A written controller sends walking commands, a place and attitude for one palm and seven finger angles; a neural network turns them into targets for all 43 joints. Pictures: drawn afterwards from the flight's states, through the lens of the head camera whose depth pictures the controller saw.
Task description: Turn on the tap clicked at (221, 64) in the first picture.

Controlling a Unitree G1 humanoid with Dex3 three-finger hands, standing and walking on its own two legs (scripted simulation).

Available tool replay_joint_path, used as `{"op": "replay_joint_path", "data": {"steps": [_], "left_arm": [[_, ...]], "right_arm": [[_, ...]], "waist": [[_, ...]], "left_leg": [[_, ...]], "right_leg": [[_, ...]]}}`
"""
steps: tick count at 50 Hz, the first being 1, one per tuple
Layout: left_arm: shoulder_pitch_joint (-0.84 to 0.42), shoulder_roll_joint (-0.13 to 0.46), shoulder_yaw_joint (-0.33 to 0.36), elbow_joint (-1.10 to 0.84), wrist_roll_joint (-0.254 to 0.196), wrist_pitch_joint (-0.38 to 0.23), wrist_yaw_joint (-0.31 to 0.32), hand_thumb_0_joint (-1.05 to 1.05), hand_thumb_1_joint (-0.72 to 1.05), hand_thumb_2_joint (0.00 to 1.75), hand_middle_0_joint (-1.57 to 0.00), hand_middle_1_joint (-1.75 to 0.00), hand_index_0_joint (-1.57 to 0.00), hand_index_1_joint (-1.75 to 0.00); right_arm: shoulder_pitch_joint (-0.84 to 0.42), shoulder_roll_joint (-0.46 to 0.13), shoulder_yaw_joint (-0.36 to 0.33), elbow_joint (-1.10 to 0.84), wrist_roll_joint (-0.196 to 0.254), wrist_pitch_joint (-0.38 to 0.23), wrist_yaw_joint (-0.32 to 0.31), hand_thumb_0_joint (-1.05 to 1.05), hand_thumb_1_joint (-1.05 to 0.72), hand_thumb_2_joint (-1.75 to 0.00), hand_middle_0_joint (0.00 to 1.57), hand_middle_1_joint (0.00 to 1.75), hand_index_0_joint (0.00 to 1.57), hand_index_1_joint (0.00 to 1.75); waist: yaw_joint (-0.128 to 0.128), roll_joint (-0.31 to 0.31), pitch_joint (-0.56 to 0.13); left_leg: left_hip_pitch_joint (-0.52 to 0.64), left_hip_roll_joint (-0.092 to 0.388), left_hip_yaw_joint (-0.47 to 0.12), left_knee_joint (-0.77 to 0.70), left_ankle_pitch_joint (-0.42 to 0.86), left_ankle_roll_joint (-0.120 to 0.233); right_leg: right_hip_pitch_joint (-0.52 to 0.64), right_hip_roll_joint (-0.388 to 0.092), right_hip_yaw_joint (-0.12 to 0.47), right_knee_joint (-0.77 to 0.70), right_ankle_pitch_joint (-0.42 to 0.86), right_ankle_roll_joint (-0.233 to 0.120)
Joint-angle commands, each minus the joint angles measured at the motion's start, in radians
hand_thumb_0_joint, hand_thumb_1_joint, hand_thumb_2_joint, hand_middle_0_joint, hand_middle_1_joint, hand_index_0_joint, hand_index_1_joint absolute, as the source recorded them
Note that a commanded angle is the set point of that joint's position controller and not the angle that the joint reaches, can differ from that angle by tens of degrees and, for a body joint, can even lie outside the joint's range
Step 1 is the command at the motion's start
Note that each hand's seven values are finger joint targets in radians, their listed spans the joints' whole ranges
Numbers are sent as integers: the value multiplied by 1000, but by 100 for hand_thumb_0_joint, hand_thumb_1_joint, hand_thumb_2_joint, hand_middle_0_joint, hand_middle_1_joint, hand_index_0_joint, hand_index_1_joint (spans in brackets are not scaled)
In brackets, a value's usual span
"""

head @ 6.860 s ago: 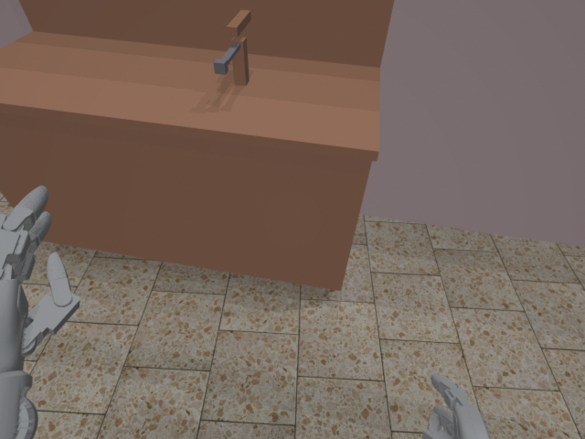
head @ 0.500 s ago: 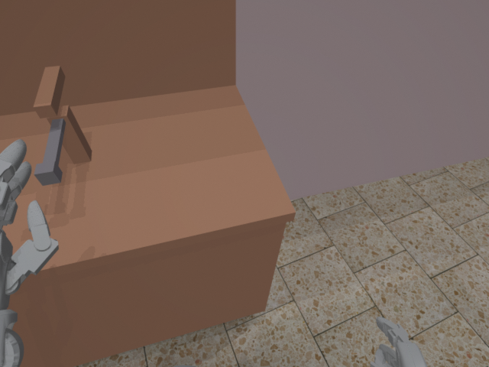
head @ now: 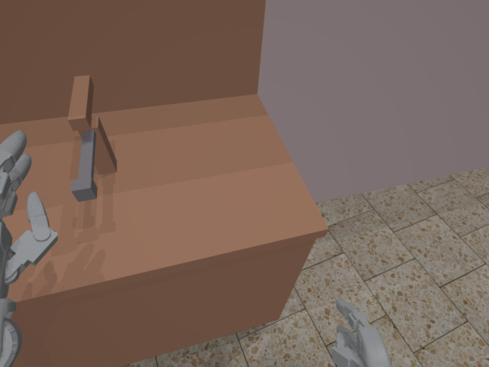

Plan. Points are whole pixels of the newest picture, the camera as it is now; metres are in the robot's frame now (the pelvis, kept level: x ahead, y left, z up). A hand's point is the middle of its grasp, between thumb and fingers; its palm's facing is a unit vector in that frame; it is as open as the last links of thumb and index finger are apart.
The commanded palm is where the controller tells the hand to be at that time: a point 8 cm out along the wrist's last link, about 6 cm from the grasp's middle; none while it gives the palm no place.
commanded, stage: come to a stop and stand still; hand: left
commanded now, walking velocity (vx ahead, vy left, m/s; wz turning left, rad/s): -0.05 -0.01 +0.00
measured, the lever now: (84, 189) +0.35 +0.29 +0.09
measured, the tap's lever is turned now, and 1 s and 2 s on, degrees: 0 0 0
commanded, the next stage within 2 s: look again from close up in 1.22 s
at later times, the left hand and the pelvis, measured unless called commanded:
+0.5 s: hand (54, 263) +0.20 +0.24 +0.14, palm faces +0.26 -0.87 -0.42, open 7.4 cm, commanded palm +0.14 +0.29 +0.18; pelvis -0.03 +0.01 +0.00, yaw -2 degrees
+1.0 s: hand (15, 240) +0.22 +0.29 +0.16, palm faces +0.37 -0.86 -0.36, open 7.4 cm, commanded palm +0.16 +0.32 +0.18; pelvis -0.01 +0.04 +0.00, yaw -1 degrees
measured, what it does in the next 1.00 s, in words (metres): stands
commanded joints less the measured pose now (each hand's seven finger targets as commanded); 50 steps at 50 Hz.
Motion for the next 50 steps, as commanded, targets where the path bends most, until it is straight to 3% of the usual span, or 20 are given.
{"op": "replay_joint_path", "data": {"steps": [1, 5, 6, 7, 8, 10, 12, 16, 17, 18, 21, 22, 24, 28, 31, 36, 42, 47, 48, 50], "left_arm": [[38, 150, 114, -166, -18, -48, 18, 0, 90, 90, -20, -30, -20, -30], [-9, 152, 104, -141, -21, -36, 22, 0, 90, 90, -20, -30, -20, -30], [-1054, 964, 670, -365, 152, -152, -1, 0, 90, 90, -20, -30, -20, -30], [-741, 521, 373, 99, 50, -89, -22, 0, 90, 90, -20, -30, -20, -30], [-501, 317, 214, 154, 42, -69, -48, 0, 90, 90, -20, -30, -20, -30], [-254, 146, 60, 76, 3, -68, -72, 0, 90, 90, -20, -30, -20, -30], [-77, 43, -32, -46, -9, -60, -74, 0, 90, 90, -20, -30, -20, -30], [-1, 215, 141, -121, 4, -57, -35, 0, 90, 90, -20, -30, -20, -30], [-7, 294, 228, -138, 5, -64, -17, 0, 90, 90, -20, -30, -20, -30], [-16, 239, 197, -128, -6, -73, -21, 0, 90, 90, -20, -30, -20, -30], [-89, 244, 195, -175, -12, -103, -15, 0, 90, 90, -20, -30, -20, -30], [-134, 283, 224, -207, -2, -108, -9, 0, 90, 90, -20, -30, -20, -30], [-160, 228, 173, -182, 2, -114, -14, 0, 90, 90, -20, -30, -20, -30], [-137, 166, 110, -123, 16, -117, -25, 0, 90, 90, -20, -30, -20, -30], [-124, 137, 69, -88, 25, -111, -29, 0, 90, 90, -20, -30, -20, -30], [-138, 151, 80, -61, 34, -108, -26, 0, 90, 90, -20, -30, -20, -30], [-165, 198, 123, -163, 31, -117, -24, 0, 90, 90, -20, -30, -20, -30], [-123, 179, 113, -149, 25, -108, -23, 0, 90, 90, -20, -30, -20, -30], [-117, 143, 82, -127, 21, -105, -27, 0, 90, 90, -20, -30, -20, -30], [-139, 147, 76, -142, 22, -104, -27, 0, 90, 90, -20, -30, -20, -30]], "right_arm": [[-70, -168, -85, -162, 14, -27, -22, 0, -90, -90, 20, 30, 20, 30], [-94, -168, -76, -164, 13, -7, -42, 0, -90, -90, 20, 30, 20, 30], [62, -224, -110, -142, -51, -67, -44, 0, -90, -90, 20, 30, 20, 30], [-33, -148, -101, -70, 29, -39, -40, 0, -90, -90, 20, 30, 20, 30], [-21, -195, -128, -119, 4, -50, -21, 0, -90, -90, 20, 30, 20, 30], [-32, -201, -126, -169, 28, -55, 14, 0, -90, -90, 20, 30, 20, 30], [-62, -176, -115, -200, 45, -50, 49, 0, -90, -90, 20, 30, 20, 30], [-85, -188, -101, -228, 25, -38, 19, 0, -90, -90, 20, 30, 20, 30], [-91, -191, -97, -221, 24, -28, 6, 0, -90, -90, 20, 30, 20, 30], [-86, -180, -91, -229, 19, -26, -5, 0, -90, -90, 20, 30, 20, 30], [-85, -182, -88, -228, 19, -40, -27, 0, -90, -90, 20, 30, 20, 30], [-92, -188, -86, -221, 17, -42, -32, 0, -90, -90, 20, 30, 20, 30], [-72, -184, -87, -217, 18, -62, -30, 0, -90, -90, 20, 30, 20, 30], [-56, -186, -86, -183, 11, -93, -19, 0, -90, -90, 20, 30, 20, 30], [-54, -186, -87, -169, 11, -100, -11, 0, -90, -90, 20, 30, 20, 30], [-61, -181, -80, -171, 11, -85, -8, 0, -90, -90, 20, 30, 20, 30], [-80, -176, -76, -185, 12, -76, -8, 0, -90, -90, 20, 30, 20, 30], [-72, -175, -77, -185, 11, -70, -6, 0, -90, -90, 20, 30, 20, 30], [-60, -177, -77, -185, 8, -65, -5, 0, -90, -90, 20, 30, 20, 30], [-62, -182, -83, -188, 11, -61, -5, 0, -90, -90, 20, 30, 20, 30]], "waist": [[5, 43, -192], [8, 76, -169], [38, -121, 11], [0, 57, -59], [34, 119, -180], [37, 125, -247], [43, 96, -271], [39, -103, -157], [35, -91, -146], [23, -82, -127], [15, 101, -94], [18, 135, -98], [20, 151, -119], [22, 62, -141], [21, 46, -116], [21, 61, -89], [21, 113, -147], [21, 110, -175], [18, 83, -167], [16, 116, -167]], "left_leg": [[14, 82, -56, -82, 237, -12], [20, 80, -51, -129, 164, 0], [-108, 92, -18, 33, 267, 30], [56, 106, -22, -7, 295, 12], [158, 76, -8, -31, 318, -1], [165, 66, 11, -22, 306, 27], [158, 77, 9, -37, 312, 37], [22, 49, 3, -52, 27, 13], [30, 40, 7, -52, 2, 10], [18, 34, -2, -53, -22, 14], [-6, 51, -26, -103, -113, 27], [-11, 64, -42, -127, -118, 30], [-21, 73, -49, -142, -144, 37], [29, 67, -50, -118, -97, 34], [30, 70, -58, -131, -97, 32], [-13, 85, -81, -172, -110, 33], [31, 85, -77, -166, 12, 25], [89, 87, -67, -130, 178, 13], [86, 87, -69, -129, 194, 11], [91, 90, -66, -130, 194, 8]], "right_leg": [[102, -60, 71, -78, 304, -16], [75, -51, 64, -100, 235, 5], [-108, -99, 127, -201, 290, 45], [-151, -167, 98, -100, 272, -54], [-73, -105, 154, -28, 366, -63], [-13, -94, 139, -18, 382, 15], [28, -78, 94, -5, 338, 29], [-20, -89, 113, -110, 87, -5], [-57, -98, 116, -122, 27, -21], [-77, -101, 116, -129, -25, -28], [-84, -75, 130, -118, -84, -26], [-64, -65, 115, -96, -57, -24], [-17, -50, 92, -74, -31, -19], [-29, -56, 88, -100, 8, -16], [-51, -55, 90, -108, 3, -12], [-33, -48, 66, -91, 17, -8], [15, -48, 47, -56, 111, -10], [18, -55, 39, -51, 196, -10], [13, -52, 35, -56, 201, -9], [14, -58, 45, -54, 201, -12]]}}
